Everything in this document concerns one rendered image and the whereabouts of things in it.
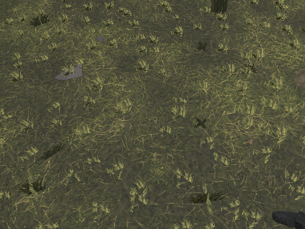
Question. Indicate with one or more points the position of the robot right hand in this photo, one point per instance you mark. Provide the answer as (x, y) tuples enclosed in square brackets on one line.
[(290, 219)]

